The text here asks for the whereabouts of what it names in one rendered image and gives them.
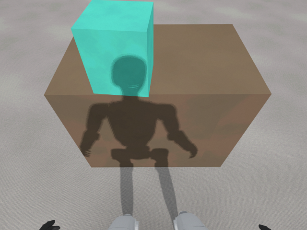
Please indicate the robot right thigh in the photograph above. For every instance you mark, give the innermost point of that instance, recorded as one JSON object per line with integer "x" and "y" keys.
{"x": 188, "y": 221}

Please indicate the pedestal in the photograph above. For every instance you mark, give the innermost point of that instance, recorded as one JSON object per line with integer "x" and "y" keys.
{"x": 205, "y": 92}

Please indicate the robot left hand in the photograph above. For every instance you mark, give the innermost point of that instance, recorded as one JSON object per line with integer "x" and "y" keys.
{"x": 49, "y": 226}

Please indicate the robot thigh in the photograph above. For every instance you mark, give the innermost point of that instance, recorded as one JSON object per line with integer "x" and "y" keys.
{"x": 188, "y": 221}
{"x": 124, "y": 223}

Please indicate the carton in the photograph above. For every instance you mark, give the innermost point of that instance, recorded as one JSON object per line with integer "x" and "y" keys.
{"x": 115, "y": 42}

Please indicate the robot left thigh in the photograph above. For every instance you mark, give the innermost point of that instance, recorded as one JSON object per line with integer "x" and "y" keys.
{"x": 124, "y": 223}

